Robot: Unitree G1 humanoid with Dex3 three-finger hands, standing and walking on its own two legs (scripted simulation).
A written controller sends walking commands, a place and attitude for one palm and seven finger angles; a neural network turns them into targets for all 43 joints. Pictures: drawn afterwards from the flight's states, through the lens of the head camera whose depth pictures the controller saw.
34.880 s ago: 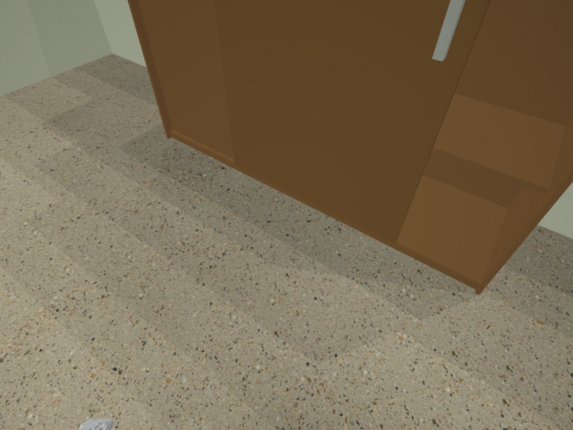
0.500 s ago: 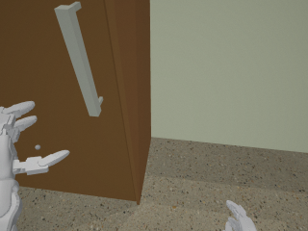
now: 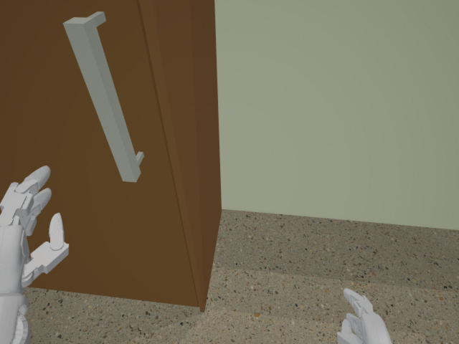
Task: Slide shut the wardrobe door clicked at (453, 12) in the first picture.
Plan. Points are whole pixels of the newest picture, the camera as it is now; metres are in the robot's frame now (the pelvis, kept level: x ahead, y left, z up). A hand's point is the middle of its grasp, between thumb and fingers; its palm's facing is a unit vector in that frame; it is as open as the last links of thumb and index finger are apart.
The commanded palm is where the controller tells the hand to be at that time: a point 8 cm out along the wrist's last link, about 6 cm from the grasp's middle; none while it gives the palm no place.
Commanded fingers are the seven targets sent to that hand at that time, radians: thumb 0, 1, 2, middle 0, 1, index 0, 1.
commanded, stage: draw the hand back to the body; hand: left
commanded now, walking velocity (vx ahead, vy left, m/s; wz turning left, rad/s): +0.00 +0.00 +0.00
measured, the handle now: (117, 107) +0.40 +0.26 +0.23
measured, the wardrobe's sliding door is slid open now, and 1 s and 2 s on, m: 0.00 0.00 0.00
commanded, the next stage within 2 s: step back with the hand held close in 0.22 s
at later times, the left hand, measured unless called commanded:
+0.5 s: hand (65, 235) +0.20 +0.26 +0.16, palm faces +0.44 -0.79 -0.42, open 7.4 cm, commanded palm +0.14 +0.29 +0.17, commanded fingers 0.00 0.90 0.90 -0.20 -0.30 -0.20 -0.30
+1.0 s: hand out of the picture +0.11 +0.31 +0.15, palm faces +0.47 -0.75 -0.47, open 7.4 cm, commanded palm +0.05 +0.34 +0.17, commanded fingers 0.00 0.90 0.90 -0.20 -0.30 -0.20 -0.30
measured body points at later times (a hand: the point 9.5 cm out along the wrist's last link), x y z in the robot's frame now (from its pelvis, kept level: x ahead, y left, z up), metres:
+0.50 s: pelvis -0.01 -0.01 +0.00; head -0.02 -0.02 +0.45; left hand +0.17 +0.30 +0.18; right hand +0.18 -0.24 -0.08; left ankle +0.01 +0.10 -0.74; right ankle -0.03 -0.11 -0.74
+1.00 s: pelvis -0.09 +0.03 -0.02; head -0.08 +0.04 +0.43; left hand +0.08 +0.34 +0.18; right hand +0.09 -0.20 -0.10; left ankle +0.01 +0.10 -0.74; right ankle -0.06 -0.12 -0.74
